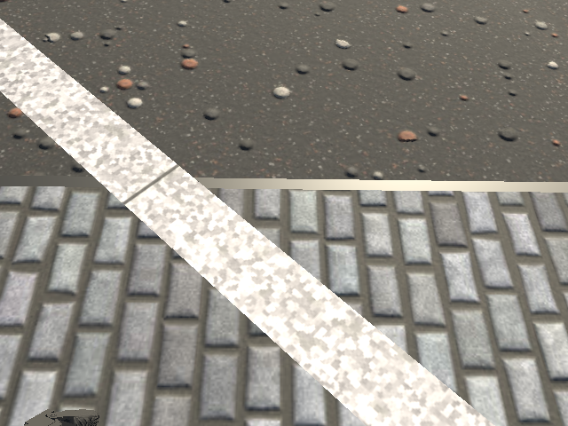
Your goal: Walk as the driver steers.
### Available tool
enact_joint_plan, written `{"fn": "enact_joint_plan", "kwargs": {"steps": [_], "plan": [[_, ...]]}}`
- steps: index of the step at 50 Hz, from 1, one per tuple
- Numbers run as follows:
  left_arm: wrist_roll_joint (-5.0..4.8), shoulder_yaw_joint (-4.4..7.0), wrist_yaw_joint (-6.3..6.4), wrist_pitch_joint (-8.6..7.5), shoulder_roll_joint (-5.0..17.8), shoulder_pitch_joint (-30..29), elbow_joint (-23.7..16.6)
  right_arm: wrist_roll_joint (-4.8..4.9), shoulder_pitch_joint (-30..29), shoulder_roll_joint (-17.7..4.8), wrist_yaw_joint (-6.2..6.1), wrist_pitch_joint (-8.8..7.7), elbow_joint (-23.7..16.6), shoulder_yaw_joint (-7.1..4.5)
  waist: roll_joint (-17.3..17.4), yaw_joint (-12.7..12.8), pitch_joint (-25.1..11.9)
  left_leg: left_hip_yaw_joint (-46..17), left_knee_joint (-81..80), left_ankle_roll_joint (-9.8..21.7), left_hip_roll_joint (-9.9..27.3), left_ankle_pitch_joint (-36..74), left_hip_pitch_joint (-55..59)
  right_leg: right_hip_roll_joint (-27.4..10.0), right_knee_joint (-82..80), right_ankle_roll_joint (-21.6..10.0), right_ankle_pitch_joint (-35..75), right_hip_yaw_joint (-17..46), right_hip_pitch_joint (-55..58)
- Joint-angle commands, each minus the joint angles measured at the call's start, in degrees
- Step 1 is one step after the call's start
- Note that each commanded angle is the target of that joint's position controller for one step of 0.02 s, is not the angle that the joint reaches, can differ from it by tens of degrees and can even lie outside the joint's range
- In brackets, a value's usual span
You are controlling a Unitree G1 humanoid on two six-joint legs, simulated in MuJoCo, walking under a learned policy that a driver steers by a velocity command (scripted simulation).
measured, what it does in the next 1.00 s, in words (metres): steps on the spot, turning left: right foot, then left foot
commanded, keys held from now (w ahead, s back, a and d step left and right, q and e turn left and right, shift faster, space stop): q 0.82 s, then no key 0.18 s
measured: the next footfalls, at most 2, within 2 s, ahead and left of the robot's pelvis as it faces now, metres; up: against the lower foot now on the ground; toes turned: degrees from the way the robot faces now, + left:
right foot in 0.24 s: +0.20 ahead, -0.14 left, +0.00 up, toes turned +15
left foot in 0.66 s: +0.07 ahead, +0.10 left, +0.00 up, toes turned +25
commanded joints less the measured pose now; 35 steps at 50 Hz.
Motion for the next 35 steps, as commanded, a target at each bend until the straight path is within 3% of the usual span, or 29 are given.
{"fn": "enact_joint_plan", "kwargs": {"steps": [1, 7, 9, 11, 12, 13, 14, 15, 16, 17, 20, 23, 29, 31, 32, 33, 34, 35], "plan": [[-0.1, 0.8, 0.08, 0.53, 3.5, 3.8, -2.1, 0.62, -1.4, -9.5, -1.51, 0.56, -4.2, -2.56, 6.3, 2.1, -12.9, -10.5, -1.8, 7.8, 13.1, 31.5, 6.0, 2.2, -6.4, 1.1, 6.7, -1.0, 5.4], [-0.68, 0.92, -0.97, 0.22, 4.4, -2.1, -4.2, 0.29, -0.8, -9.4, -2.19, 2.37, -4.7, -2.38, 9.0, 0.0, -10.9, -19.0, 1.8, 6.4, 13.7, 20.1, 8.6, 5.1, -18.0, 0.4, 4.9, 1.1, 7.0], [-0.78, 1.28, -1.29, -0.38, 4.9, -1.1, -4.3, 0.51, -1.7, -9.0, -2.18, 2.6, -5.4, -2.2, 10.2, 0.7, -10.6, -22.2, 3.9, 5.6, 13.3, 20.0, 9.8, 5.8, -23.3, -0.7, 3.6, 1.3, 10.0], [-0.75, 1.8, -1.46, -1.14, 5.3, 2.5, -3.5, 0.94, -4.4, -8.3, -2.31, 2.71, -6.6, -1.83, 10.5, 3.6, -10.4, -22.6, 7.4, 2.7, 10.2, 16.1, 8.0, 4.9, -35.8, -2.9, 14.4, 0.4, 19.2], [0.07, 2.5, -1.14, -1.24, 8.3, 4.3, -3.6, 0.21, -2.8, -5.9, -2.28, 2.56, -7.3, -1.1, 5.8, 2.9, -13.2, -19.7, 13.8, 0.1, 7.2, 5.3, 3.0, -3.6, -36.2, -6.0, 25.3, 6.1, 28.7], [1.39, 3.16, -0.69, -0.47, 12.2, 2.7, -4.3, -0.05, 3.2, -3.5, -2.24, 2.29, -7.4, -0.57, -9.9, -1.6, -13.5, -10.0, 25.0, -3.9, -1.9, -24.1, -9.2, -15.9, -34.8, -15.1, 46.6, 19.3, 37.4], [1.39, 2.91, -0.88, 0.0, 9.4, 6.9, -3.3, -0.29, 4.0, -8.2, -2.06, 1.99, -7.2, -1.59, -14.1, 0.6, -15.5, -6.2, 37.9, -7.0, -1.3, -34.3, -15.6, -22.6, -35.7, -22.5, 48.9, 28.6, 38.8], [0.67, 2.16, -0.88, 0.13, 6.8, 6.1, -4.1, 0.08, 4.0, -11.7, -1.88, 2.2, -6.0, -2.82, -8.4, 1.0, -14.0, -6.3, 45.5, -8.7, 1.3, -30.4, -16.9, -20.5, -35.0, -22.0, 45.4, 23.3, 37.3], [0.35, 1.76, -0.79, 0.51, 5.1, 4.4, -4.4, 0.52, 2.8, -11.6, -2.0, 2.95, -5.1, -3.19, -5.1, 0.9, -12.3, -5.0, 48.2, -9.9, 2.6, -26.2, -17.7, -16.1, -34.3, -19.0, 40.8, 16.2, 35.5], [-0.18, 1.47, -0.63, 0.96, 4.2, 2.7, -4.8, 0.77, 2.2, -10.6, -2.14, 3.79, -4.9, -3.11, -4.3, 0.7, -10.7, -4.3, 48.8, -10.7, 3.5, -23.3, -18.1, -13.3, -34.9, -17.0, 35.9, 11.8, 33.5], [0.3, 1.69, -0.04, 2.15, 5.4, 1.5, -4.6, 1.28, 0.0, -6.2, -1.7, 4.63, -6.4, -1.94, -7.2, 1.1, -8.5, 0.7, 43.2, -11.7, 4.6, -17.6, -15.3, -9.2, -38.0, -16.2, 30.4, 3.7, 29.3], [0.32, 2.36, 0.36, 2.76, 6.8, 2.5, -4.3, 0.87, -2.8, -5.1, -1.38, 4.44, -8.3, -1.42, -9.0, 2.7, -10.4, 2.4, 34.8, -11.6, 6.7, -16.8, -13.2, -11.3, -38.5, -17.7, 30.1, 1.6, 31.9], [-1.1, 3.36, -0.42, 3.09, 9.3, 1.7, -3.6, 0.64, -2.6, -6.0, 0.28, 4.7, -9.3, -1.74, -9.9, 2.9, -10.7, 6.1, 18.9, -8.2, 7.9, -13.0, -3.5, -14.1, -37.9, -16.6, 22.6, -1.6, 29.9], [-2.14, 3.42, -0.42, 3.21, 9.3, 0.8, -3.1, 0.55, 0.6, -5.7, 0.78, 4.7, -8.3, -2.13, -8.7, 0.6, -10.4, 8.3, 8.3, -5.5, 6.5, -6.0, 2.6, -13.4, -34.3, -13.8, 18.4, -3.8, 27.6], [-2.3, 3.1, -0.49, 3.27, 7.7, 2.7, -2.1, 0.39, 2.9, -6.5, 0.59, 4.62, -7.3, -2.66, -6.6, 0.1, -10.3, 7.5, 3.3, -3.6, 5.3, -2.4, 8.0, -11.7, -30.2, -10.6, 13.8, -6.2, 24.1], [-1.18, 2.42, -0.85, 3.37, 4.8, 5.2, -1.6, 0.28, 4.5, -10.5, -0.09, 4.35, -7.4, -3.84, 4.9, 0.9, -9.2, -4.3, -2.3, 0.0, 12.5, 9.5, 15.1, -6.8, -18.3, -5.1, 2.6, -12.0, 14.4], [1.17, 1.44, -0.78, 3.28, 2.8, 2.4, -5.4, -0.55, 3.7, -17.2, -0.69, 3.85, -9.4, -4.85, 21.2, 1.6, -7.4, -25.3, -3.8, 10.7, 27.0, 22.3, 17.0, 2.1, -3.5, -0.2, -20.0, -13.1, -1.9], [0.32, 2.33, -0.17, 2.9, 5.3, -2.8, -6.3, -2.52, 5.1, -14.9, -0.26, 2.38, -9.4, -4.24, 15.1, -3.0, -10.4, -27.0, -5.4, 15.1, 28.1, 18.4, 12.9, 2.8, 6.4, -0.7, -21.4, -3.5, -1.9]]}}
